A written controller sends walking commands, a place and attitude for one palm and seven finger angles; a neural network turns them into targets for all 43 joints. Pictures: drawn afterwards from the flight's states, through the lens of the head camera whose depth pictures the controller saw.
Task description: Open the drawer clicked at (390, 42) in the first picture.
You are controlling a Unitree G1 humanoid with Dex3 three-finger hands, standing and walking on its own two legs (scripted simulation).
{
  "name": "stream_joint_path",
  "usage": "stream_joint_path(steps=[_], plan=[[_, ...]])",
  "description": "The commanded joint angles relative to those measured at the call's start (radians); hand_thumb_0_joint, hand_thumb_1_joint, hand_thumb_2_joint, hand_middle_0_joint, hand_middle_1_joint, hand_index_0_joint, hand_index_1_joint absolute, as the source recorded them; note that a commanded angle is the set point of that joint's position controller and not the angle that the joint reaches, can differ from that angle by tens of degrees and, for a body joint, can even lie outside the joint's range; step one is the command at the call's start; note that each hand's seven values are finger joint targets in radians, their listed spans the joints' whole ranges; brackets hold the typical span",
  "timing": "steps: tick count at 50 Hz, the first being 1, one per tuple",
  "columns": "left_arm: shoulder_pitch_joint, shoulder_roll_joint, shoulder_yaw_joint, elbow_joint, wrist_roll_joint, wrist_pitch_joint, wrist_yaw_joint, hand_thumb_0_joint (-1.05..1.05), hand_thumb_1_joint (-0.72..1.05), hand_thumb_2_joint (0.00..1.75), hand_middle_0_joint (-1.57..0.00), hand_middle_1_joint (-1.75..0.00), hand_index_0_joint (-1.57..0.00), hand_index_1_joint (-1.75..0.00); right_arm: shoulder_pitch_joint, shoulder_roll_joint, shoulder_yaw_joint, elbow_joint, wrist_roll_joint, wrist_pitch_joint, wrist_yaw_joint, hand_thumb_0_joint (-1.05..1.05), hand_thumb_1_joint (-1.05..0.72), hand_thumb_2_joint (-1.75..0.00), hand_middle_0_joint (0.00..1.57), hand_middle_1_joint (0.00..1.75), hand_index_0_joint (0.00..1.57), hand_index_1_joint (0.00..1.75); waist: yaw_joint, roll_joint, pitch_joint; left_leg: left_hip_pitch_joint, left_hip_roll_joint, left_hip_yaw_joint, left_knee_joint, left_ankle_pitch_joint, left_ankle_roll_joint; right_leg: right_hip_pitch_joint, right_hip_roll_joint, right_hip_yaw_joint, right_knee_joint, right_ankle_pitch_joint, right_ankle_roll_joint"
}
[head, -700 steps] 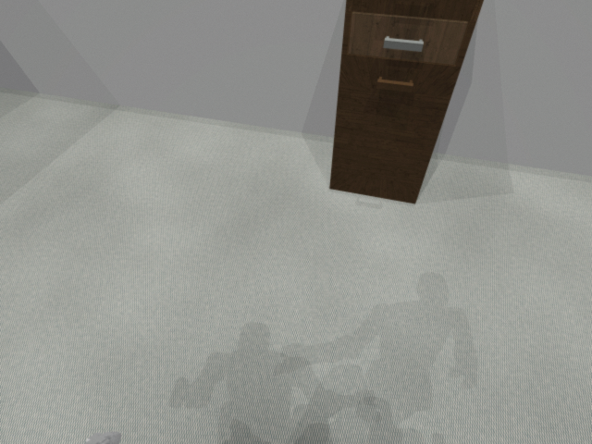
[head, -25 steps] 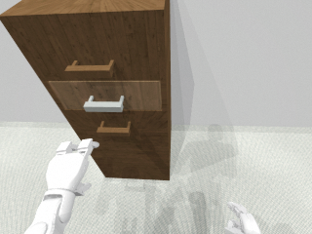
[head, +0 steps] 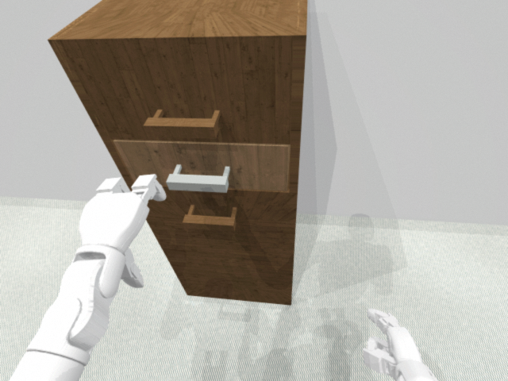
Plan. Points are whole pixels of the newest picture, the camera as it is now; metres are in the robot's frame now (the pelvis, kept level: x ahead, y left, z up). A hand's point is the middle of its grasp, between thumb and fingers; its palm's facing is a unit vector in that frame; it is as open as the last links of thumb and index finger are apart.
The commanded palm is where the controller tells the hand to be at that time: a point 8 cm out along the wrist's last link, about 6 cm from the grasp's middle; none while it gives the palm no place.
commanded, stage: raise the hand with hooked fingers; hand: left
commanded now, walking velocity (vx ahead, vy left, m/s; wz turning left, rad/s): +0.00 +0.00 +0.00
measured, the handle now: (200, 176) +0.52 +0.20 -0.01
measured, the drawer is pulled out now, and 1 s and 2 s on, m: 0.00 0.00 0.00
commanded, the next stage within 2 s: move the hooked fingers above the handle in 0.54 s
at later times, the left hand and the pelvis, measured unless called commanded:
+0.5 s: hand (131, 225) +0.30 +0.23 +0.11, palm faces +0.07 -0.08 -0.99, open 13.8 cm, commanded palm +0.27 +0.24 +0.17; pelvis -0.01 +0.00 +0.00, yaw +0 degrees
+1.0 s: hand (146, 213) +0.33 +0.23 +0.10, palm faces +0.02 -0.06 -1.00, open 13.8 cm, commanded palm +0.32 +0.24 +0.15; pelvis -0.01 -0.02 +0.00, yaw +1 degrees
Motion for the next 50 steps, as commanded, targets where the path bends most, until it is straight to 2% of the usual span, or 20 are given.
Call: stream_joint_path(steps=[1,2,7,9,12,18,20,21,22,25,26,27,31,34,35,37,40,44,47,50], plan=[[-0.315,0.221,0.135,-0.196,-0.003,-0.023,-0.014,0.0,-0.5,0.3,-0.3,-1.2,-0.3,-1.2,-0.097,-0.12,-0.039,-0.139,0.0,-0.034,-0.012,0.0,-0.9,-0.9,0.2,0.3,0.2,0.3,-0.007,-0.032,-0.235,0.135,0.037,-0.092,-0.073,0.372,-0.043,0.091,0.026,0.035,-0.07,0.257,-0.03],[-0.331,0.218,0.132,-0.186,-0.009,-0.028,-0.025,0.0,-0.5,0.3,-0.3,-1.2,-0.3,-1.2,-0.096,-0.12,-0.041,-0.133,0.002,-0.032,-0.013,0.0,-0.9,-0.9,0.2,0.3,0.2,0.3,-0.014,-0.032,-0.217,0.137,0.038,-0.091,-0.077,0.37,-0.044,0.082,0.027,0.032,-0.078,0.254,-0.03],[-0.407,0.281,0.17,-0.186,-0.029,-0.058,-0.06,0.0,-0.5,0.3,-0.3,-1.2,-0.3,-1.2,-0.084,-0.129,-0.04,-0.127,0.005,-0.036,-0.012,0.0,-0.9,-0.9,0.2,0.3,0.2,0.3,-0.009,-0.014,-0.243,0.16,0.038,-0.103,-0.092,0.402,-0.051,0.108,0.027,0.029,-0.094,0.263,-0.032],[-0.338,0.247,0.158,-0.128,-0.043,-0.06,-0.076,0.0,-0.5,0.3,-0.3,-1.2,-0.3,-1.2,-0.076,-0.133,-0.044,-0.129,0.007,-0.032,-0.008,0.0,-0.9,-0.9,0.2,0.3,0.2,0.3,-0.004,-0.054,-0.209,0.138,0.039,-0.098,-0.1,0.391,-0.05,0.101,0.028,0.022,-0.101,0.258,-0.029],[-0.292,0.24,0.159,-0.145,-0.059,-0.077,-0.093,0.0,-0.5,0.3,-0.3,-1.2,-0.3,-1.2,-0.069,-0.14,-0.049,-0.135,0.011,-0.03,0.004,0.0,-0.9,-0.9,0.2,0.3,0.2,0.3,0.0,-0.064,-0.217,0.132,0.039,-0.093,-0.103,0.395,-0.047,0.114,0.026,0.024,-0.104,0.266,-0.029],[-0.326,0.29,0.212,-0.236,-0.049,-0.134,-0.047,0.0,-0.5,0.3,-0.3,-1.2,-0.3,-1.2,-0.063,-0.144,-0.061,-0.137,0.004,-0.044,0.007,0.0,-0.9,-0.9,0.2,0.3,0.2,0.3,0.011,-0.029,-0.263,0.141,0.033,-0.096,-0.095,0.402,-0.048,0.117,0.026,0.034,-0.097,0.273,-0.03],[-0.32,0.295,0.228,-0.219,-0.054,-0.135,-0.021,0.0,-0.5,0.3,-0.3,-1.2,-0.3,-1.2,-0.066,-0.145,-0.061,-0.13,0.008,-0.044,0.006,0.0,-0.9,-0.9,0.2,0.3,0.2,0.3,0.007,-0.01,-0.244,0.132,0.032,-0.094,-0.098,0.375,-0.052,0.108,0.028,0.036,-0.102,0.253,-0.032],[-0.342,0.293,0.223,-0.214,-0.046,-0.134,-0.011,0.0,-0.5,0.3,-0.3,-1.2,-0.3,-1.2,-0.062,-0.14,-0.06,-0.124,0.008,-0.047,0.007,0.0,-0.9,-0.9,0.2,0.3,0.2,0.3,0.012,-0.028,-0.264,0.128,0.028,-0.093,-0.099,0.357,-0.049,0.114,0.023,0.035,-0.098,0.242,-0.031],[-0.334,0.286,0.22,-0.192,-0.049,-0.13,-0.002,0.0,-0.5,0.3,-0.3,-1.2,-0.3,-1.2,-0.065,-0.14,-0.063,-0.121,0.01,-0.047,0.004,0.0,-0.9,-0.9,0.2,0.3,0.2,0.3,0.009,-0.04,-0.234,0.115,0.028,-0.088,-0.105,0.334,-0.046,0.105,0.026,0.035,-0.103,0.232,-0.031],[-0.331,0.285,0.217,-0.179,-0.048,-0.114,0.013,0.0,-0.5,0.3,-0.3,-1.2,-0.3,-1.2,-0.079,-0.144,-0.063,-0.119,0.015,-0.047,0.003,0.0,-0.9,-0.9,0.2,0.3,0.2,0.3,0.006,-0.016,-0.231,0.112,0.025,-0.082,-0.107,0.315,-0.045,0.106,0.026,0.043,-0.108,0.22,-0.032],[-0.343,0.27,0.196,-0.186,-0.044,-0.109,0.011,0.0,-0.5,0.3,-0.3,-1.2,-0.3,-1.2,-0.073,-0.14,-0.061,-0.113,0.013,-0.049,0.004,0.0,-0.9,-0.9,0.2,0.3,0.2,0.3,0.008,-0.028,-0.263,0.118,0.023,-0.079,-0.106,0.318,-0.042,0.122,0.02,0.042,-0.105,0.228,-0.03],[-0.339,0.259,0.182,-0.171,-0.046,-0.102,0.007,0.0,-0.5,0.3,-0.3,-1.2,-0.3,-1.2,-0.08,-0.139,-0.064,-0.112,0.015,-0.046,0.001,0.0,-0.9,-0.9,0.2,0.3,0.2,0.3,-0.001,-0.037,-0.229,0.11,0.024,-0.076,-0.111,0.297,-0.041,0.107,0.023,0.04,-0.111,0.217,-0.029],[-0.329,0.247,0.159,-0.165,-0.047,-0.088,-0.017,0.0,-0.5,0.3,-0.3,-1.2,-0.3,-1.2,-0.09,-0.141,-0.056,-0.117,0.016,-0.047,-0.003,0.0,-0.9,-0.9,0.2,0.3,0.2,0.3,-0.003,-0.058,-0.229,0.099,0.018,-0.066,-0.115,0.269,-0.031,0.127,0.017,0.048,-0.12,0.212,-0.025],[-0.381,0.239,0.142,-0.11,-0.042,-0.089,-0.027,0.0,-0.5,0.3,-0.3,-1.2,-0.3,-1.2,-0.089,-0.14,-0.052,-0.109,0.017,-0.043,-0.013,0.0,-0.9,-0.9,0.2,0.3,0.2,0.3,-0.017,-0.081,-0.166,0.076,0.017,-0.061,-0.122,0.21,-0.027,0.089,0.019,0.044,-0.135,0.164,-0.022],[-0.407,0.265,0.165,-0.088,-0.042,-0.094,-0.027,0.0,-0.5,0.3,-0.3,-1.2,-0.3,-1.2,-0.085,-0.145,-0.052,-0.107,0.019,-0.046,-0.018,0.0,-0.9,-0.9,0.2,0.3,0.2,0.3,-0.019,-0.098,-0.161,0.071,0.018,-0.057,-0.119,0.195,-0.024,0.086,0.022,0.053,-0.142,0.15,-0.021],[-0.441,0.292,0.182,-0.055,-0.029,-0.108,-0.025,0.0,-0.5,0.3,-0.3,-1.2,-0.3,-1.2,-0.075,-0.142,-0.051,-0.101,0.016,-0.048,-0.026,0.0,-0.9,-0.9,0.2,0.3,0.2,0.3,-0.012,-0.087,-0.192,0.064,0.01,-0.054,-0.116,0.189,-0.02,0.103,0.019,0.054,-0.136,0.148,-0.021],[-0.502,0.305,0.188,0.001,-0.031,-0.128,-0.019,0.0,-0.5,0.3,-0.3,-1.2,-0.3,-1.2,-0.065,-0.144,-0.051,-0.096,0.018,-0.052,-0.035,0.0,-0.9,-0.9,0.2,0.3,0.2,0.3,-0.02,-0.072,-0.194,0.052,0.007,-0.051,-0.105,0.177,-0.021,0.091,0.017,0.063,-0.137,0.142,-0.02],[-0.564,0.296,0.17,0.037,-0.026,-0.159,-0.014,0.0,-0.5,0.3,-0.3,-1.2,-0.3,-1.2,-0.041,-0.144,-0.06,-0.089,0.017,-0.057,-0.038,0.0,-0.9,-0.9,0.2,0.3,0.2,0.3,-0.029,-0.042,-0.244,0.055,0.003,-0.047,-0.08,0.215,-0.019,0.088,0.014,0.063,-0.113,0.199,-0.022],[-0.571,0.266,0.147,0.09,-0.03,-0.16,-0.015,0.0,-0.5,0.3,-0.3,-1.2,-0.3,-1.2,-0.025,-0.145,-0.065,-0.091,0.019,-0.055,-0.038,0.0,-0.9,-0.9,0.2,0.3,0.2,0.3,-0.036,-0.086,-0.232,0.03,0.004,-0.043,-0.069,0.204,-0.016,0.075,0.013,0.064,-0.108,0.203,-0.019],[-0.578,0.307,0.178,0.139,-0.023,-0.159,-0.013,0.0,-0.5,0.3,-0.3,-1.2,-0.3,-1.2,-0.006,-0.155,-0.07,-0.09,0.021,-0.05,-0.039,0.0,-0.9,-0.9,0.2,0.3,0.2,0.3,-0.032,-0.087,-0.25,0.007,0.003,-0.041,-0.056,0.214,-0.015,0.084,0.014,0.069,-0.095,0.218,-0.02]])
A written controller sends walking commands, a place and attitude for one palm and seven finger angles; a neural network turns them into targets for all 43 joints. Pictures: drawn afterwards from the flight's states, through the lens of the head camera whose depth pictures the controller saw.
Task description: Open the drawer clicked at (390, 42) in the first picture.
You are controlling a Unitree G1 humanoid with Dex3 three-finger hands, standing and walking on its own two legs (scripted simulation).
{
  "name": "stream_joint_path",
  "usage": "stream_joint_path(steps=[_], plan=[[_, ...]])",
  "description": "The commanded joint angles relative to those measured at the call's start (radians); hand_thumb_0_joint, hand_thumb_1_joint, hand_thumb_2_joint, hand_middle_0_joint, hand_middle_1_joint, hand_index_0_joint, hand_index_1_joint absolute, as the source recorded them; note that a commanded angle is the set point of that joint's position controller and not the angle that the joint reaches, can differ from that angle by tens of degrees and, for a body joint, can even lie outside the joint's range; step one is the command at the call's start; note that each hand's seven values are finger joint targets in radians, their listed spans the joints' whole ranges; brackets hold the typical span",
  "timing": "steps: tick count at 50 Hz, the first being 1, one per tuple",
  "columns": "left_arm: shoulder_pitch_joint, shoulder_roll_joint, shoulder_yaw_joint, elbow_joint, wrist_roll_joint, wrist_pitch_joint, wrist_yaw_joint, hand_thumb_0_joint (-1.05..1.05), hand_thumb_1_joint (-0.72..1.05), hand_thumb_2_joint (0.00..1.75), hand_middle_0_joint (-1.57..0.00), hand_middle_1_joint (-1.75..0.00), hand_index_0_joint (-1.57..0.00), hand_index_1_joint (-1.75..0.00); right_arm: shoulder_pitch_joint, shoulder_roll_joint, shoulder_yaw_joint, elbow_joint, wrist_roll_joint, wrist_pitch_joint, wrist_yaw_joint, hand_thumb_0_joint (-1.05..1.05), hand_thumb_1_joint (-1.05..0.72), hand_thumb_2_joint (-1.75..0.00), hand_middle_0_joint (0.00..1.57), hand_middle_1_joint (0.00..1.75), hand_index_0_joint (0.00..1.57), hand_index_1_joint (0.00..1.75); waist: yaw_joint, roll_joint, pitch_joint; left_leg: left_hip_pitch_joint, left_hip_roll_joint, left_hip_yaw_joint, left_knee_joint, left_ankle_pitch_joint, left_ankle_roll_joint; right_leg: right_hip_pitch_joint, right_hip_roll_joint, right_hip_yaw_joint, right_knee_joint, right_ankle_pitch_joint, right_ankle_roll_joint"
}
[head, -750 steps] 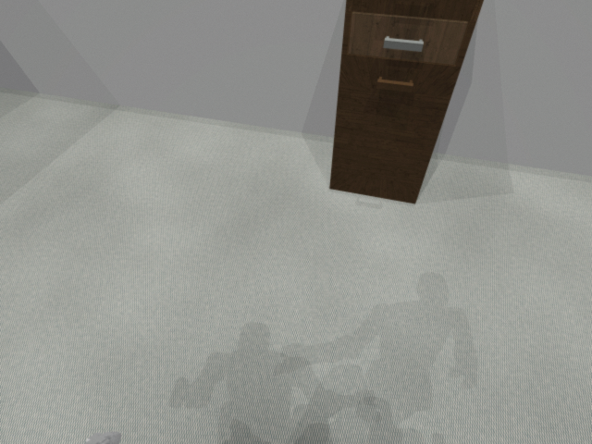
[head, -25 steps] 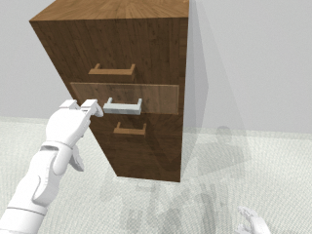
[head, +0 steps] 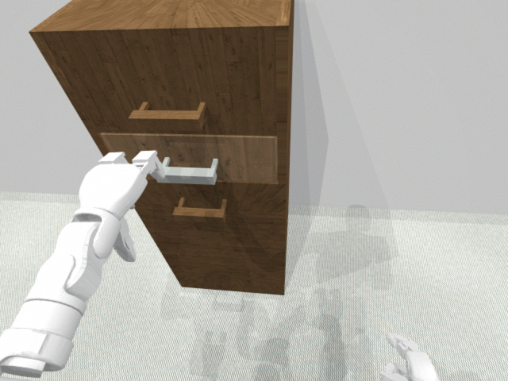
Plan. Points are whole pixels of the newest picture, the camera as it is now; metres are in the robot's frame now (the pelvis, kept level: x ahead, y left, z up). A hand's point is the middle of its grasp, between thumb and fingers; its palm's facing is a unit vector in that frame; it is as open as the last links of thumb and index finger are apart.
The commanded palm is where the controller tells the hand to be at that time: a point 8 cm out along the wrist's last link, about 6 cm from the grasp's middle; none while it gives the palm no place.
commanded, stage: move the hooked fingers above the handle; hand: left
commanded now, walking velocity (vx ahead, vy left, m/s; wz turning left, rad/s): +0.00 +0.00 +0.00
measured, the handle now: (188, 168) +0.53 +0.22 -0.01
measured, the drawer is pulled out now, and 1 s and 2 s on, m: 0.00 0.00 0.00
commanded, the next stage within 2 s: lower the fingers behind the handle in 1.94 s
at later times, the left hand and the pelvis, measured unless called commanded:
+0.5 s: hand (149, 187) +0.41 +0.24 +0.07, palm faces +0.00 -0.06 -1.00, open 13.8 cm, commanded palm +0.39 +0.25 +0.13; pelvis +0.02 +0.01 -0.01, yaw -1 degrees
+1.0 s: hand (164, 170) +0.46 +0.23 +0.06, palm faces -0.01 -0.04 -1.00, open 13.8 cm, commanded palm +0.44 +0.24 +0.11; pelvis +0.02 +0.02 -0.01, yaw -1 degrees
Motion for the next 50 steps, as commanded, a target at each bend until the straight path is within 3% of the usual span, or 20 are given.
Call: stream_joint_path(steps=[1,6,11,13,15,18,20,22,25,28,30,34,37,38,41,43,44,45,48,50], plan=[[-0.362,0.243,0.137,-0.11,0.007,-0.011,0.039,0.0,-0.5,0.3,-0.3,-1.2,-0.3,-1.2,-0.062,-0.116,-0.045,-0.137,0.001,-0.033,-0.013,0.0,-0.9,-0.9,0.2,0.3,0.2,0.3,-0.013,-0.089,-0.258,0.026,-0.017,-0.019,-0.018,0.164,0.012,0.108,-0.011,0.089,-0.055,0.182,0.01],[-0.415,0.296,0.178,-0.089,0.011,-0.041,0.052,0.0,-0.5,0.3,-0.3,-1.2,-0.3,-1.2,-0.028,-0.123,-0.058,-0.135,-0.001,-0.028,-0.016,0.0,-0.9,-0.9,0.2,0.3,0.2,0.3,-0.01,-0.056,-0.312,0.01,-0.016,-0.023,0.006,0.186,0.015,0.121,-0.014,0.101,-0.026,0.22,0.007],[-0.423,0.284,0.178,-0.105,0.014,-0.065,0.076,0.0,-0.5,0.3,-0.3,-1.2,-0.3,-1.2,0.004,-0.124,-0.075,-0.134,-0.001,-0.025,-0.011,0.0,-0.9,-0.9,0.2,0.3,0.2,0.3,-0.016,-0.034,-0.367,0.032,-0.012,-0.026,0.031,0.269,0.015,0.102,-0.005,0.09,0.009,0.293,0.003],[-0.413,0.242,0.149,-0.096,0.012,-0.057,0.085,0.0,-0.5,0.3,-0.3,-1.2,-0.3,-1.2,0.015,-0.124,-0.081,-0.131,0.001,-0.023,-0.006,0.0,-0.9,-0.9,0.2,0.3,0.2,0.3,-0.023,-0.033,-0.357,0.048,-0.007,-0.026,0.042,0.294,0.013,0.07,-0.001,0.083,0.016,0.305,0.002],[-0.402,0.267,0.175,-0.063,0.018,-0.044,0.092,0.0,-0.5,0.3,-0.3,-1.2,-0.3,-1.2,0.029,-0.132,-0.084,-0.124,0.001,-0.017,-0.003,0.0,-0.9,-0.9,0.2,0.3,0.2,0.3,-0.022,-0.075,-0.359,0.034,-0.005,-0.028,0.045,0.308,0.012,0.073,0.005,0.078,0.021,0.309,0.002],[-0.455,0.212,0.112,-0.045,0.027,-0.022,0.097,0.0,-0.5,0.3,-0.3,-1.2,-0.3,-1.2,0.032,-0.129,-0.084,-0.122,0.006,-0.012,0.0,0.0,-0.9,-0.9,0.2,0.3,0.2,0.3,-0.039,-0.055,-0.337,0.048,0.002,-0.031,0.043,0.299,0.009,0.024,0.008,0.068,0.023,0.278,0.002],[-0.475,0.262,0.149,-0.027,0.04,-0.016,0.102,0.0,-0.5,0.3,-0.3,-1.2,-0.3,-1.2,0.04,-0.136,-0.083,-0.116,0.004,-0.008,-0.003,0.0,-0.9,-0.9,0.2,0.3,0.2,0.3,-0.033,-0.061,-0.361,0.044,0.0,-0.033,0.045,0.296,0.009,0.036,0.012,0.072,0.024,0.265,-0.001],[-0.514,0.221,0.109,-0.014,0.041,-0.014,0.105,0.0,-0.5,0.3,-0.3,-1.2,-0.3,-1.2,0.046,-0.127,-0.083,-0.117,0.005,-0.009,-0.003,0.0,-0.9,-0.9,0.2,0.3,0.2,0.3,-0.044,-0.057,-0.363,0.054,0.002,-0.036,0.049,0.296,0.011,0.02,0.01,0.07,0.027,0.264,0.0],[-0.525,0.271,0.156,0.036,0.053,-0.014,0.111,0.0,-0.5,0.3,-0.3,-1.2,-0.3,-1.2,0.059,-0.132,-0.083,-0.11,0.001,-0.006,-0.009,0.0,-0.9,-0.9,0.2,0.3,0.2,0.3,-0.036,-0.071,-0.379,0.047,0.004,-0.037,0.056,0.317,0.01,0.025,0.015,0.067,0.034,0.272,-0.002],[-0.586,0.211,0.097,0.047,0.059,-0.02,0.114,0.0,-0.5,0.3,-0.3,-1.2,-0.3,-1.2,0.072,-0.125,-0.084,-0.107,0.001,-0.006,-0.003,0.0,-0.9,-0.9,0.2,0.3,0.2,0.3,-0.05,-0.023,-0.383,0.078,0.01,-0.046,0.068,0.358,0.002,-0.021,0.015,0.059,0.046,0.269,-0.005],[-0.574,0.233,0.123,0.073,0.061,-0.021,0.114,0.0,-0.5,0.3,-0.3,-1.2,-0.3,-1.2,0.082,-0.129,-0.088,-0.106,-0.002,-0.002,-0.002,0.0,-0.9,-0.9,0.2,0.3,0.2,0.3,-0.047,-0.054,-0.405,0.08,0.012,-0.046,0.076,0.385,0.003,-0.012,0.018,0.06,0.048,0.282,-0.004],[-0.634,0.184,0.067,0.159,0.07,-0.014,0.111,0.0,-0.5,0.3,-0.3,-1.2,-0.3,-1.2,0.096,-0.128,-0.083,-0.1,0.0,0.005,-0.002,0.0,-0.9,-0.9,0.2,0.3,0.2,0.3,-0.066,-0.071,-0.359,0.042,0.011,-0.041,0.075,0.324,0.004,-0.051,0.017,0.055,0.047,0.253,-0.003],[-0.696,0.186,0.062,0.159,0.079,-0.03,0.116,0.0,-0.5,0.3,-0.3,-1.2,-0.3,-1.2,0.112,-0.125,-0.09,-0.098,-0.003,0.005,-0.003,0.0,-0.9,-0.9,0.2,0.3,0.2,0.3,-0.071,-0.049,-0.402,0.07,0.012,-0.046,0.09,0.346,0.005,-0.063,0.017,0.058,0.053,0.255,-0.004],[-0.693,0.22,0.094,0.184,0.082,-0.034,0.122,0.0,-0.5,0.3,-0.3,-1.2,-0.3,-1.2,0.122,-0.128,-0.091,-0.093,-0.004,0.006,-0.005,0.0,-0.9,-0.9,0.2,0.3,0.2,0.3,-0.066,-0.046,-0.406,0.061,0.012,-0.044,0.094,0.35,0.005,-0.061,0.018,0.059,0.057,0.26,-0.005],[-0.747,0.208,0.078,0.23,0.087,-0.044,0.132,0.0,-0.5,0.3,-0.3,-1.2,-0.3,-1.2,0.137,-0.129,-0.092,-0.084,-0.004,0.008,-0.005,0.0,-0.9,-0.9,0.2,0.3,0.2,0.3,-0.081,-0.045,-0.387,0.042,0.013,-0.049,0.099,0.333,0.002,-0.092,0.02,0.055,0.062,0.24,-0.006],[-0.79,0.224,0.088,0.247,0.095,-0.053,0.146,0.0,-0.5,0.3,-0.3,-1.2,-0.3,-1.2,0.156,-0.132,-0.095,-0.076,-0.007,0.007,-0.005,0.0,-0.9,-0.9,0.2,0.3,0.2,0.3,-0.082,-0.031,-0.419,0.047,0.013,-0.051,0.106,0.334,0.001,-0.103,0.022,0.056,0.072,0.234,-0.008],[-0.817,0.198,0.062,0.241,0.097,-0.057,0.152,0.0,-0.5,0.3,-0.3,-1.2,-0.3,-1.2,0.162,-0.129,-0.095,-0.078,-0.009,0.007,-0.003,0.0,-0.9,-0.9,0.2,0.3,0.2,0.3,-0.089,-0.011,-0.429,0.058,0.012,-0.053,0.112,0.353,-0.001,-0.111,0.023,0.055,0.076,0.242,-0.009],[-0.825,0.195,0.067,0.238,0.099,-0.062,0.157,0.0,-0.5,0.3,-0.3,-1.2,-0.3,-1.2,0.17,-0.13,-0.102,-0.074,-0.011,0.006,-0.001,0.0,-0.9,-0.9,0.2,0.3,0.2,0.3,-0.092,-0.022,-0.456,0.073,0.016,-0.059,0.12,0.386,-0.003,-0.111,0.024,0.055,0.079,0.25,-0.008],[-0.825,0.193,0.066,0.314,0.1,-0.05,0.173,0.0,-0.5,0.3,-0.3,-1.2,-0.3,-1.2,0.188,-0.134,-0.102,-0.062,-0.011,0.009,0.003,0.0,-0.9,-0.9,0.2,0.3,0.2,0.3,-0.098,-0.038,-0.43,0.039,0.017,-0.051,0.119,0.346,0.0,-0.126,0.025,0.054,0.078,0.237,-0.006],[-0.811,0.238,0.104,0.362,0.106,-0.042,0.181,0.0,-0.5,0.3,-0.3,-1.2,-0.3,-1.2,0.198,-0.141,-0.101,-0.059,-0.014,0.013,0.002,0.0,-0.9,-0.9,0.2,0.3,0.2,0.3,-0.093,-0.068,-0.442,0.001,0.013,-0.045,0.121,0.34,0.004,-0.093,0.026,0.058,0.08,0.256,-0.006]])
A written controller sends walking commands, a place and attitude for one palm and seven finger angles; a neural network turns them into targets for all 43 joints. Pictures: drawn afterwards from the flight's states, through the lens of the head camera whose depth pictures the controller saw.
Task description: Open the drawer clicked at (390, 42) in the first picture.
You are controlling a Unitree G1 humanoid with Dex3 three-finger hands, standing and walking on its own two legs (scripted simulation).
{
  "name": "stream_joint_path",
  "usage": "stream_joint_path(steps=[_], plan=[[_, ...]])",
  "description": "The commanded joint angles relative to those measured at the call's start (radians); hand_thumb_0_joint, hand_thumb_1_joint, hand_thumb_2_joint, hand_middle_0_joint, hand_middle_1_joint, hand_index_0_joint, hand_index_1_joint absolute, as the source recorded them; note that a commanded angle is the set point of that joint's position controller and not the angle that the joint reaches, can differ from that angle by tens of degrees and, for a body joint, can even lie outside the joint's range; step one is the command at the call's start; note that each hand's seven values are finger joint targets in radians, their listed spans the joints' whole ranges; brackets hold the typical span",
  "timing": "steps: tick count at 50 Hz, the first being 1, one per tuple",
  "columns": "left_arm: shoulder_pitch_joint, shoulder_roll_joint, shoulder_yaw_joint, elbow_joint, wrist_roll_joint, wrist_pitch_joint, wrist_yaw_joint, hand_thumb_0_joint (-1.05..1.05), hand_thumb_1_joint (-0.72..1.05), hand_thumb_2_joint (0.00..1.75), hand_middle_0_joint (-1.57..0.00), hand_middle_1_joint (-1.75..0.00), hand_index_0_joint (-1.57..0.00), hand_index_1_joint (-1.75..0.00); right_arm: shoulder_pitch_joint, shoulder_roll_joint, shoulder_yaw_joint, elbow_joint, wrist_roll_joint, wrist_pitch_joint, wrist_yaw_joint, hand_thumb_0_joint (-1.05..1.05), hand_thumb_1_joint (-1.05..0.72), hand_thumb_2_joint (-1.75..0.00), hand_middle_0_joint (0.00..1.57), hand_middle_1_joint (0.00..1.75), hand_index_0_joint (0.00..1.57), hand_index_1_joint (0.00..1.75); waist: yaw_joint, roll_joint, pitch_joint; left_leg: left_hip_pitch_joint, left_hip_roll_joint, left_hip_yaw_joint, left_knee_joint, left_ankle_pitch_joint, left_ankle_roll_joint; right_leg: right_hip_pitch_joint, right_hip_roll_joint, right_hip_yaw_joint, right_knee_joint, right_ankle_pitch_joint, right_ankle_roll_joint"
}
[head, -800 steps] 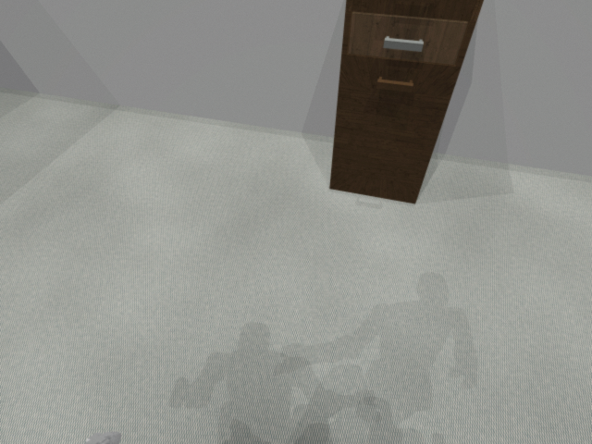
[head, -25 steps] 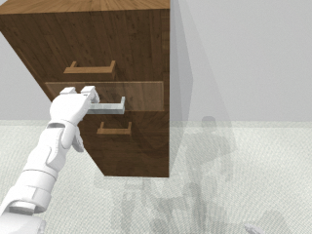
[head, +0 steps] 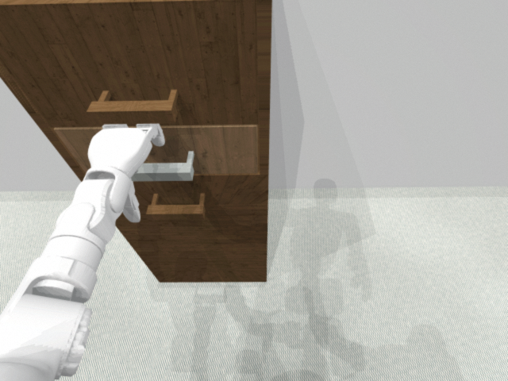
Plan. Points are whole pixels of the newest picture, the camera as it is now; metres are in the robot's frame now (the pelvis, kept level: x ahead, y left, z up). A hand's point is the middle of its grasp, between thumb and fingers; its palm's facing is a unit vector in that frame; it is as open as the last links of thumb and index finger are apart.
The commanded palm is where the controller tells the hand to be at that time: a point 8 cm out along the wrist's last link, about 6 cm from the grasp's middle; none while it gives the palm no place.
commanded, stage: move the hooked fingers above the handle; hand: left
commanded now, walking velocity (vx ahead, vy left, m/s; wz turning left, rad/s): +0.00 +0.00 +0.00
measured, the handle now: (161, 164) +0.51 +0.21 +0.01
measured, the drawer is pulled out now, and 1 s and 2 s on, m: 0.00 0.00 0.00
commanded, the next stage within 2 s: lower the fingers behind the handle in 0.94 s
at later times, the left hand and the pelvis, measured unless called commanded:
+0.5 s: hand (142, 162) +0.46 +0.22 +0.06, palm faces -0.05 -0.02 -1.00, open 13.8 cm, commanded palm +0.45 +0.23 +0.12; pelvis +0.00 -0.01 +0.00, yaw -1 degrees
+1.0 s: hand (142, 161) +0.47 +0.22 +0.06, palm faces -0.04 -0.01 -1.00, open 13.7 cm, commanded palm +0.46 +0.22 +0.12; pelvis -0.01 -0.01 +0.00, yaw +0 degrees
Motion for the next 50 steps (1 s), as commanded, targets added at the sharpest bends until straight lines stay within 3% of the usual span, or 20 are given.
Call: stream_joint_path(steps=[1,3,7,10,11,15,16,19,22,24,26,27,31,35,36,41,44,45,49,50], plan=[[-0.451,0.284,0.129,-0.113,0.011,0.006,0.059,0.0,-0.5,0.3,-0.3,-1.2,-0.3,-1.2,0.061,-0.147,-0.047,-0.086,-0.005,-0.02,-0.01,0.0,-0.9,-0.9,0.2,0.3,0.2,0.3,-0.014,-0.039,-0.355,0.197,0.015,-0.066,-0.029,0.418,-0.02,0.115,0.033,0.036,-0.039,0.324,-0.029],[-0.499,0.244,0.09,-0.114,0.012,0.006,0.064,0.0,-0.5,0.3,-0.3,-1.2,-0.3,-1.2,0.073,-0.144,-0.051,-0.082,-0.005,-0.021,-0.009,0.0,-0.9,-0.9,0.2,0.3,0.2,0.3,-0.032,-0.021,-0.365,0.213,0.016,-0.065,-0.023,0.409,-0.019,0.09,0.034,0.037,-0.041,0.313,-0.027],[-0.567,0.262,0.093,-0.085,0.022,-0.004,0.075,0.0,-0.5,0.3,-0.3,-1.2,-0.3,-1.2,0.101,-0.149,-0.053,-0.069,-0.007,-0.026,-0.012,0.0,-0.9,-0.9,0.2,0.3,0.2,0.3,-0.05,0.01,-0.378,0.218,0.019,-0.072,-0.019,0.385,-0.019,0.061,0.036,0.04,-0.041,0.283,-0.027],[-0.511,0.324,0.154,-0.031,0.019,-0.006,0.078,0.0,-0.5,0.3,-0.3,-1.2,-0.3,-1.2,0.113,-0.156,-0.053,-0.065,-0.01,-0.026,-0.014,0.0,-0.9,-0.9,0.2,0.3,0.2,0.3,-0.035,-0.027,-0.396,0.184,0.016,-0.064,-0.017,0.383,-0.015,0.105,0.038,0.044,-0.043,0.3,-0.027],[-0.523,0.296,0.118,-0.013,0.018,0.0,0.076,0.0,-0.5,0.3,-0.3,-1.2,-0.3,-1.2,0.112,-0.155,-0.048,-0.068,-0.007,-0.025,-0.015,0.0,-0.9,-0.9,0.2,0.3,0.2,0.3,-0.046,-0.035,-0.367,0.159,0.013,-0.06,-0.022,0.36,-0.012,0.101,0.035,0.045,-0.046,0.301,-0.024],[-0.596,0.328,0.136,-0.062,0.028,-0.019,0.089,0.0,-0.5,0.3,-0.3,-1.2,-0.3,-1.2,0.122,-0.157,-0.053,-0.064,-0.007,-0.031,-0.02,0.0,-0.9,-0.9,0.2,0.3,0.2,0.3,-0.055,-0.012,-0.401,0.177,0.016,-0.065,-0.022,0.353,-0.01,0.1,0.035,0.049,-0.048,0.284,-0.025],[-0.591,0.306,0.115,-0.062,0.028,-0.021,0.089,0.0,-0.5,0.3,-0.3,-1.2,-0.3,-1.2,0.121,-0.154,-0.055,-0.065,-0.007,-0.034,-0.02,0.0,-0.9,-0.9,0.2,0.3,0.2,0.3,-0.055,0.026,-0.411,0.193,0.015,-0.06,-0.02,0.353,-0.011,0.092,0.036,0.053,-0.049,0.283,-0.024],[-0.582,0.298,0.109,-0.012,0.024,-0.008,0.09,0.0,-0.5,0.3,-0.3,-1.2,-0.3,-1.2,0.13,-0.156,-0.052,-0.058,-0.003,-0.037,-0.019,0.0,-0.9,-0.9,0.2,0.3,0.2,0.3,-0.062,0.002,-0.359,0.169,0.016,-0.061,-0.027,0.321,-0.011,0.067,0.038,0.046,-0.056,0.257,-0.023],[-0.596,0.329,0.125,-0.004,0.027,-0.009,0.09,0.0,-0.5,0.3,-0.3,-1.2,-0.3,-1.2,0.132,-0.159,-0.05,-0.055,-0.003,-0.038,-0.024,0.0,-0.9,-0.9,0.2,0.3,0.2,0.3,-0.066,-0.008,-0.376,0.162,0.014,-0.06,-0.026,0.313,-0.008,0.083,0.037,0.05,-0.056,0.263,-0.022],[-0.62,0.279,0.084,0.006,0.025,-0.004,0.087,0.0,-0.5,0.3,-0.3,-1.2,-0.3,-1.2,0.135,-0.156,-0.05,-0.054,0.0,-0.043,-0.024,0.0,-0.9,-0.9,0.2,0.3,0.2,0.3,-0.081,-0.008,-0.339,0.163,0.016,-0.063,-0.03,0.285,-0.008,0.048,0.037,0.045,-0.064,0.231,-0.021],[-0.628,0.338,0.127,-0.005,0.028,-0.011,0.09,0.0,-0.5,0.3,-0.3,-1.2,-0.3,-1.2,0.14,-0.162,-0.05,-0.052,-0.004,-0.045,-0.027,0.0,-0.9,-0.9,0.2,0.3,0.2,0.3,-0.069,0.01,-0.393,0.175,0.014,-0.057,-0.021,0.313,-0.006,0.075,0.035,0.054,-0.057,0.26,-0.02],[-0.634,0.323,0.113,-0.015,0.029,-0.011,0.09,0.0,-0.5,0.3,-0.3,-1.2,-0.3,-1.2,0.143,-0.158,-0.05,-0.055,-0.006,-0.046,-0.026,0.0,-0.9,-0.9,0.2,0.3,0.2,0.3,-0.07,0.02,-0.416,0.183,0.012,-0.058,-0.016,0.33,-0.008,0.081,0.036,0.054,-0.052,0.275,-0.021],[-0.639,0.301,0.094,0.032,0.023,-0.003,0.087,0.0,-0.5,0.3,-0.3,-1.2,-0.3,-1.2,0.141,-0.159,-0.046,-0.054,0.0,-0.046,-0.028,0.0,-0.9,-0.9,0.2,0.3,0.2,0.3,-0.086,-0.015,-0.351,0.147,0.01,-0.058,-0.019,0.289,-0.005,0.06,0.035,0.053,-0.062,0.252,-0.017],[-0.678,0.301,0.09,0.03,0.026,0.005,0.09,0.0,-0.5,0.3,-0.3,-1.2,-0.3,-1.2,0.148,-0.16,-0.045,-0.052,-0.003,-0.048,-0.028,0.0,-0.9,-0.9,0.2,0.3,0.2,0.3,-0.097,-0.018,-0.37,0.159,0.01,-0.06,-0.01,0.303,-0.004,0.054,0.036,0.052,-0.059,0.26,-0.017],[-0.672,0.336,0.114,0.036,0.031,0.006,0.092,0.0,-0.5,0.3,-0.3,-1.2,-0.3,-1.2,0.148,-0.161,-0.045,-0.053,-0.001,-0.049,-0.03,0.0,-0.9,-0.9,0.2,0.3,0.2,0.3,-0.089,-0.004,-0.37,0.151,0.009,-0.059,-0.01,0.291,-0.005,0.053,0.034,0.053,-0.056,0.252,-0.016],[-0.718,0.274,0.061,0.019,0.03,0.01,0.093,0.0,-0.5,0.3,-0.3,-1.2,-0.3,-1.2,0.15,-0.155,-0.045,-0.052,-0.002,-0.05,-0.027,0.0,-0.9,-0.9,0.2,0.3,0.2,0.3,-0.108,0.017,-0.377,0.182,0.01,-0.066,0.001,0.306,-0.006,0.016,0.037,0.048,-0.051,0.247,-0.016],[-0.701,0.317,0.093,0.048,0.036,0.017,0.097,0.0,-0.5,0.3,-0.3,-1.2,-0.3,-1.2,0.151,-0.159,-0.039,-0.055,-0.001,-0.05,-0.03,0.0,-0.9,-0.9,0.2,0.3,0.2,0.3,-0.098,-0.004,-0.363,0.149,0.008,-0.071,-0.005,0.274,-0.007,0.022,0.038,0.045,-0.05,0.225,-0.017],[-0.734,0.289,0.07,0.038,0.036,0.015,0.096,0.0,-0.5,0.3,-0.3,-1.2,-0.3,-1.2,0.151,-0.158,-0.041,-0.052,-0.004,-0.051,-0.03,0.0,-0.9,-0.9,0.2,0.3,0.2,0.3,-0.114,-0.011,-0.365,0.161,0.009,-0.071,0.001,0.286,-0.004,0.014,0.038,0.047,-0.053,0.234,-0.016],[-0.733,0.271,0.061,0.026,0.037,0.016,0.1,0.0,-0.5,0.3,-0.3,-1.2,-0.3,-1.2,0.154,-0.154,-0.044,-0.055,-0.004,-0.054,-0.027,0.0,-0.9,-0.9,0.2,0.3,0.2,0.3,-0.107,0.017,-0.381,0.181,0.01,-0.074,0.001,0.28,-0.007,0.001,0.04,0.044,-0.049,0.215,-0.017],[-0.729,0.299,0.088,0.029,0.038,0.012,0.1,0.0,-0.5,0.3,-0.3,-1.2,-0.3,-1.2,0.155,-0.157,-0.043,-0.054,-0.004,-0.055,-0.027,0.0,-0.9,-0.9,0.2,0.3,0.2,0.3,-0.104,0.013,-0.385,0.185,0.013,-0.079,0.002,0.293,-0.007,0.001,0.041,0.042,-0.05,0.216,-0.019]])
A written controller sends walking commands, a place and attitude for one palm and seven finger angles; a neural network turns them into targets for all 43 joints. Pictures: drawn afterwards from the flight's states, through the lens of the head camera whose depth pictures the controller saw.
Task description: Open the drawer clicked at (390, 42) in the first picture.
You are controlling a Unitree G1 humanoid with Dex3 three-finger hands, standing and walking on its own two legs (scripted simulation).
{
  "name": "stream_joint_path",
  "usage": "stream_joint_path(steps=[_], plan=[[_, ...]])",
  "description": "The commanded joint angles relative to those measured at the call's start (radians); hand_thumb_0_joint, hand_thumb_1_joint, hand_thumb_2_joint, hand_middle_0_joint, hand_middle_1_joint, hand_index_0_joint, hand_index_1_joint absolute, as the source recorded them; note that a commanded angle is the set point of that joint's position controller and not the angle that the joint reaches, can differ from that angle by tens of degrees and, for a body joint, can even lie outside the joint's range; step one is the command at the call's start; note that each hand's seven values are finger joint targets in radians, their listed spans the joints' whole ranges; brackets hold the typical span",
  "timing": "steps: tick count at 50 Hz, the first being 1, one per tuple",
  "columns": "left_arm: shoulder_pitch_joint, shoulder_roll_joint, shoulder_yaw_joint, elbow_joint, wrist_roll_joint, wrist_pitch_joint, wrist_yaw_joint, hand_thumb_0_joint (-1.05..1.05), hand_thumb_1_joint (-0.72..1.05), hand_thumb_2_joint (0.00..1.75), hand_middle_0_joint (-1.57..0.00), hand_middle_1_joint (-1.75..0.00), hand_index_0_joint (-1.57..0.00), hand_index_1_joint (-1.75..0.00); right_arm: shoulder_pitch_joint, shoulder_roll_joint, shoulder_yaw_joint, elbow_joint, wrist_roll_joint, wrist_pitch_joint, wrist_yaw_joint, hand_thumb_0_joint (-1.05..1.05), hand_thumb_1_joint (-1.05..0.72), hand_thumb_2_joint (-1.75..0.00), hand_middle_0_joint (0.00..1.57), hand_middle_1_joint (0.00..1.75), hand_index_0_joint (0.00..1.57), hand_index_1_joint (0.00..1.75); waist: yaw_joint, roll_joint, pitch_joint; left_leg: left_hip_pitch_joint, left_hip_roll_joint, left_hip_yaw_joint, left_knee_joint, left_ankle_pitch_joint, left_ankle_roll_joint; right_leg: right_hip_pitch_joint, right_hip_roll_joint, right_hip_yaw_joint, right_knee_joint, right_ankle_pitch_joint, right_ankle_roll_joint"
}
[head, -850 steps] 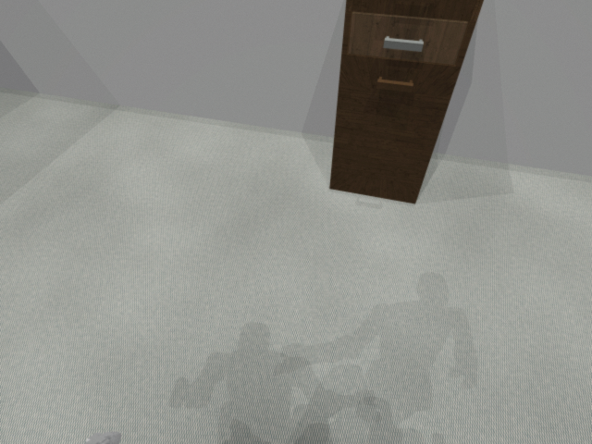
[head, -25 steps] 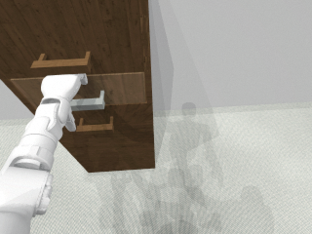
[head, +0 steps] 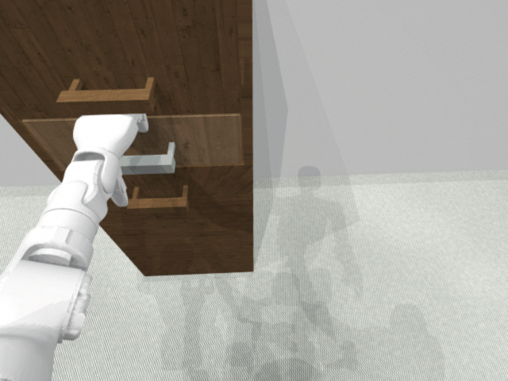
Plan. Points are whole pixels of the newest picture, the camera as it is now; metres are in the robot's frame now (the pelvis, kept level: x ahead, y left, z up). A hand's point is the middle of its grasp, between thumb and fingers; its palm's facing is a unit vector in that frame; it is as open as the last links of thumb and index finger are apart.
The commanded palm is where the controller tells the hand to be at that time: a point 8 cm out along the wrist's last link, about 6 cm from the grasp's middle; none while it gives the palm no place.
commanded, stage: lower the fingers behind the handle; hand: left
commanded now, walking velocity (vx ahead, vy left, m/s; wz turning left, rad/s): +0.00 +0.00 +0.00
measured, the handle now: (140, 156) +0.52 +0.21 +0.01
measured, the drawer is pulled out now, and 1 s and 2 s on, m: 0.00 0.00 0.00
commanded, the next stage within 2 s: lift the fingers back up to retry in 1.64 s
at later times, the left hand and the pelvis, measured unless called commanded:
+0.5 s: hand (121, 154) +0.47 +0.22 +0.07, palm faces -0.01 -0.01 -1.00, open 13.6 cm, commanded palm +0.47 +0.23 +0.09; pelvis -0.02 +0.00 -0.01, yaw +0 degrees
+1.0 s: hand (123, 156) +0.47 +0.22 +0.06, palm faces +0.01 +0.00 -1.00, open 13.8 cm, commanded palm +0.47 +0.22 +0.06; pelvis -0.06 +0.01 -0.03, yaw -1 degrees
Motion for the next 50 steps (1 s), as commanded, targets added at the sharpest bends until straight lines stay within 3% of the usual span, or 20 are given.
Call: stream_joint_path(steps=[1,4,6,7,10,15,16,19,22,25,26,27,33,37,39,41,45,47,48,50], plan=[[-0.563,0.254,0.072,-0.213,0.003,0.009,0.041,0.0,-0.5,0.3,-0.3,-1.2,-0.3,-1.2,0.107,-0.152,-0.055,-0.066,-0.005,-0.02,-0.013,0.0,-0.9,-0.9,0.2,0.3,0.2,0.3,-0.045,0.026,-0.372,0.28,-0.002,-0.058,-0.042,0.295,0.0,0.088,0.029,0.062,-0.073,0.219,-0.008],[-0.543,0.236,0.063,-0.177,0.005,0.016,0.041,0.0,-0.5,0.3,-0.3,-1.2,-0.3,-1.2,0.109,-0.154,-0.054,-0.063,-0.003,-0.022,-0.012,0.0,-0.9,-0.9,0.2,0.3,0.2,0.3,-0.05,-0.004,-0.323,0.248,0.0,-0.062,-0.049,0.249,0.0,0.065,0.03,0.055,-0.076,0.183,-0.008],[-0.535,0.259,0.083,-0.171,0.007,0.011,0.042,0.0,-0.5,0.3,-0.3,-1.2,-0.3,-1.2,0.114,-0.157,-0.054,-0.061,-0.005,-0.023,-0.012,0.0,-0.9,-0.9,0.2,0.3,0.2,0.3,-0.043,0.005,-0.339,0.247,0.001,-0.061,-0.046,0.257,0.001,0.072,0.029,0.06,-0.074,0.189,-0.009],[-0.505,0.242,0.072,-0.149,0.009,0.016,0.04,0.0,-0.5,0.3,-0.3,-1.2,-0.3,-1.2,0.114,-0.155,-0.055,-0.065,-0.005,-0.022,-0.01,0.0,-0.9,-0.9,0.2,0.3,0.2,0.3,-0.037,0.002,-0.337,0.235,-0.003,-0.058,-0.044,0.248,0.001,0.075,0.031,0.06,-0.073,0.183,-0.01],[-0.523,0.22,0.051,-0.117,0.012,0.022,0.038,0.0,-0.5,0.3,-0.3,-1.2,-0.3,-1.2,0.119,-0.157,-0.052,-0.06,-0.003,-0.024,-0.011,0.0,-0.9,-0.9,0.2,0.3,0.2,0.3,-0.06,-0.023,-0.291,0.201,-0.001,-0.06,-0.042,0.214,0.003,0.046,0.03,0.058,-0.077,0.158,-0.009],[-0.517,0.251,0.066,-0.062,0.021,0.038,0.039,0.0,-0.5,0.3,-0.3,-1.2,-0.3,-1.2,0.138,-0.165,-0.049,-0.057,-0.005,-0.029,-0.014,0.0,-0.9,-0.9,0.2,0.3,0.2,0.3,-0.061,-0.048,-0.301,0.154,-0.004,-0.056,-0.031,0.17,0.007,0.042,0.029,0.064,-0.069,0.131,-0.006],[-0.501,0.25,0.059,-0.049,0.024,0.041,0.037,0.0,-0.5,0.3,-0.3,-1.2,-0.3,-1.2,0.139,-0.164,-0.049,-0.06,-0.003,-0.027,-0.014,0.0,-0.9,-0.9,0.2,0.3,0.2,0.3,-0.059,-0.03,-0.305,0.148,-0.005,-0.051,-0.026,0.167,0.006,0.036,0.028,0.065,-0.065,0.131,-0.004],[-0.496,0.25,0.049,-0.001,0.028,0.055,0.034,0.0,-0.5,0.3,-0.3,-1.2,-0.3,-1.2,0.139,-0.167,-0.043,-0.06,0.0,-0.029,-0.016,0.0,-0.9,-0.9,0.2,0.3,0.2,0.3,-0.072,-0.047,-0.253,0.101,-0.004,-0.051,-0.023,0.107,0.007,-0.002,0.028,0.062,-0.063,0.084,-0.003],[-0.494,0.247,0.042,0.01,0.031,0.057,0.029,0.0,-0.5,0.3,-0.3,-1.2,-0.3,-1.2,0.147,-0.167,-0.042,-0.066,0.001,-0.032,-0.017,0.0,-0.9,-0.9,0.2,0.3,0.2,0.3,-0.07,-0.022,-0.261,0.089,-0.005,-0.049,-0.014,0.085,0.006,-0.02,0.028,0.063,-0.055,0.064,-0.003],[-0.512,0.236,0.032,0.023,0.031,0.062,0.025,0.0,-0.5,0.3,-0.3,-1.2,-0.3,-1.2,0.152,-0.17,-0.041,-0.067,0.001,-0.037,-0.018,0.0,-0.9,-0.9,0.2,0.3,0.2,0.3,-0.084,-0.038,-0.245,0.072,-0.001,-0.051,-0.004,0.062,0.009,-0.048,0.029,0.062,-0.051,0.046,-0.002],[-0.505,0.247,0.036,0.032,0.037,0.063,0.024,0.0,-0.5,0.3,-0.3,-1.2,-0.3,-1.2,0.159,-0.171,-0.04,-0.069,0.001,-0.038,-0.018,0.0,-0.9,-0.9,0.2,0.3,0.2,0.3,-0.079,-0.041,-0.26,0.062,-0.003,-0.054,-0.001,0.052,0.008,-0.049,0.03,0.06,-0.042,0.037,0.0],[-0.499,0.225,0.019,0.031,0.035,0.066,0.023,0.0,-0.5,0.3,-0.3,-1.2,-0.3,-1.2,0.158,-0.17,-0.04,-0.073,0.001,-0.04,-0.018,0.0,-0.9,-0.9,0.2,0.3,0.2,0.3,-0.081,-0.021,-0.268,0.064,-0.004,-0.052,0.003,0.039,0.008,-0.06,0.031,0.062,-0.04,0.025,-0.001],[-0.488,0.224,0.005,0.091,0.039,0.082,0.011,0.0,-0.5,0.3,-0.3,-1.2,-0.3,-1.2,0.169,-0.176,-0.035,-0.075,0.004,-0.049,-0.021,0.0,-0.9,-0.9,0.2,0.3,0.2,0.3,-0.098,-0.058,-0.219,-0.011,-0.003,-0.05,0.021,-0.048,0.01,-0.11,0.03,0.061,-0.032,-0.038,0.003],[-0.505,0.277,0.02,0.13,0.04,0.094,-0.001,0.0,-0.5,0.3,-0.3,-1.2,-0.3,-1.2,0.176,-0.186,-0.024,-0.079,0.009,-0.056,-0.029,0.0,-0.9,-0.9,0.2,0.3,0.2,0.3,-0.105,-0.066,-0.202,-0.075,-0.005,-0.048,0.033,-0.11,0.012,-0.129,0.025,0.066,-0.021,-0.088,0.006],[-0.506,0.255,0.0,0.127,0.046,0.096,-0.006,0.0,-0.5,0.3,-0.3,-1.2,-0.3,-1.2,0.183,-0.183,-0.025,-0.082,0.009,-0.06,-0.028,0.0,-0.9,-0.9,0.2,0.3,0.2,0.3,-0.104,-0.032,-0.218,-0.066,-0.004,-0.055,0.04,-0.119,0.01,-0.16,0.028,0.058,-0.003,-0.094,0.002],[-0.519,0.238,-0.008,0.134,0.038,0.098,-0.01,0.0,-0.5,0.3,-0.3,-1.2,-0.3,-1.2,0.189,-0.186,-0.026,-0.079,0.007,-0.063,-0.028,0.0,-0.9,-0.9,0.2,0.3,0.2,0.3,-0.118,-0.049,-0.219,-0.064,0.001,-0.059,0.049,-0.121,0.012,-0.182,0.029,0.056,0.002,-0.092,0.006],[-0.516,0.258,-0.001,0.148,0.038,0.108,-0.02,0.0,-0.5,0.3,-0.3,-1.2,-0.3,-1.2,0.188,-0.192,-0.022,-0.083,0.009,-0.067,-0.031,0.0,-0.9,-0.9,0.2,0.3,0.2,0.3,-0.117,-0.053,-0.227,-0.088,0.002,-0.065,0.06,-0.156,0.012,-0.203,0.029,0.056,0.014,-0.118,0.003],[-0.529,0.233,-0.027,0.15,0.04,0.11,-0.025,0.0,-0.5,0.3,-0.3,-1.2,-0.3,-1.2,0.189,-0.19,-0.02,-0.085,0.009,-0.07,-0.034,0.0,-0.9,-0.9,0.2,0.3,0.2,0.3,-0.126,-0.038,-0.215,-0.101,0.004,-0.07,0.062,-0.179,0.01,-0.23,0.029,0.053,0.027,-0.133,0.004],[-0.511,0.244,-0.016,0.161,0.037,0.112,-0.026,0.0,-0.5,0.3,-0.3,-1.2,-0.3,-1.2,0.184,-0.191,-0.017,-0.089,0.01,-0.072,-0.034,0.0,-0.9,-0.9,0.2,0.3,0.2,0.3,-0.117,-0.048,-0.212,-0.11,0.002,-0.07,0.062,-0.19,0.011,-0.226,0.03,0.052,0.027,-0.145,0.003],[-0.525,0.247,-0.016,0.156,0.039,0.114,-0.03,0.0,-0.5,0.3,-0.3,-1.2,-0.3,-1.2,0.186,-0.194,-0.017,-0.09,0.011,-0.074,-0.037,0.0,-0.9,-0.9,0.2,0.3,0.2,0.3,-0.125,-0.072,-0.211,-0.116,0.007,-0.079,0.066,-0.199,0.013,-0.243,0.031,0.049,0.037,-0.146,0.003]])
